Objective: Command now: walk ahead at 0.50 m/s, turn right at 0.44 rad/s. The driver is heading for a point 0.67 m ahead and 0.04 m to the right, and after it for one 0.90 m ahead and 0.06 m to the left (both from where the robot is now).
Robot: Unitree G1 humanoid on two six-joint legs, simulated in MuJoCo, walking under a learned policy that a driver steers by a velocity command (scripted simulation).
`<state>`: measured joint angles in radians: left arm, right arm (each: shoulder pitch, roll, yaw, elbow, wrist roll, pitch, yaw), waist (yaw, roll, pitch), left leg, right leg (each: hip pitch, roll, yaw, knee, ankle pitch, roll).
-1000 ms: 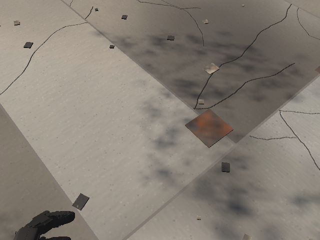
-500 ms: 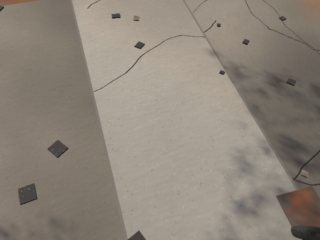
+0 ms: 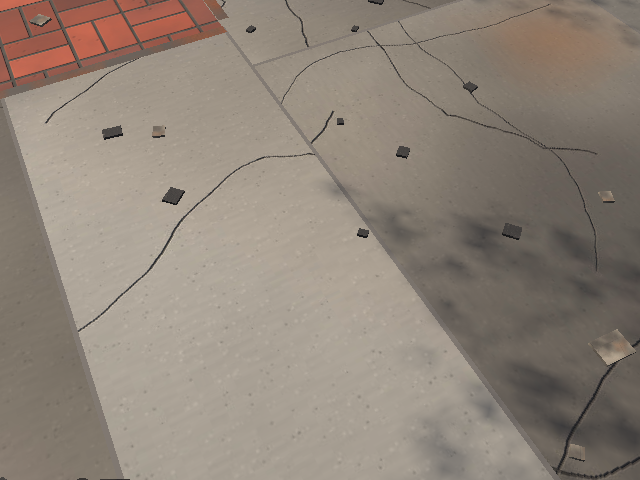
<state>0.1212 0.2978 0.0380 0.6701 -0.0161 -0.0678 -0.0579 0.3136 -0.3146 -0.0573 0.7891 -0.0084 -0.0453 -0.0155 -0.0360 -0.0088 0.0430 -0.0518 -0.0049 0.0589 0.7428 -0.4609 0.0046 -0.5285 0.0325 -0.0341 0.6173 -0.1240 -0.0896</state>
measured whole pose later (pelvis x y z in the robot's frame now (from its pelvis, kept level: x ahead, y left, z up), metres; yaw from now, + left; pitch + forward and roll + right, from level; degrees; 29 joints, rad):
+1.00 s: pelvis +0.51 -0.09 +0.02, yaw -12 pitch +2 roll +1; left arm 0.07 0.25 0.03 0.62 0.02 -0.05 -0.01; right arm 0.35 -0.31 -0.06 0.80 0.02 -0.02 -0.02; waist -0.06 0.02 0.04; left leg -0.41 -0.01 -0.06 1.11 -0.54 -0.06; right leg -0.39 -0.02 -0.04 0.51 -0.16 -0.02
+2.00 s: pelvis +0.58 -0.10 +0.03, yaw +24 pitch +1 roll +0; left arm 0.14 0.26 0.06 0.73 0.01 0.01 0.04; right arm 0.21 -0.36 -0.11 0.64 0.02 0.07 -0.02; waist 0.01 0.04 0.06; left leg -0.51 -0.02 -0.08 1.07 -0.39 -0.10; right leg -0.21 -0.03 -0.05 0.43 -0.23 -0.01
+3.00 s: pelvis +0.75 -0.06 +0.03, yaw +16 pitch +1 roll +1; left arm 0.28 0.27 0.04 0.72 0.00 -0.04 -0.01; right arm 0.17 -0.32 -0.07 0.76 0.00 -0.08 0.02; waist 0.01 0.03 0.05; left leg -0.57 0.07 0.00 1.07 -0.29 -0.03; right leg -0.19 0.05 -0.01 0.40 -0.23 -0.08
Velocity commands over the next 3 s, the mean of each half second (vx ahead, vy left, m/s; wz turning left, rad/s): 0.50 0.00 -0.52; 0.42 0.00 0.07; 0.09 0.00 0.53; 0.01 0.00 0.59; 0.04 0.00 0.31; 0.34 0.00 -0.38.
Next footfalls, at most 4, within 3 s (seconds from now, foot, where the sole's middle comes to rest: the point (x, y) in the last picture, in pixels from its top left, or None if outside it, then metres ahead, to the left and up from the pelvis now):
0.44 left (285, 478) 0.45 0.09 -0.75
0.88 right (435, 403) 0.59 -0.23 -0.75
1.30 left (313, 380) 0.65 0.03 -0.75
1.76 right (415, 369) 0.67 -0.19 -0.75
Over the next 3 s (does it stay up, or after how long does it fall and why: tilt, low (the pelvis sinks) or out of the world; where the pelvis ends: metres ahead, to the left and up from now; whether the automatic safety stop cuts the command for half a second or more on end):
stays up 0.75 -0.06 0.03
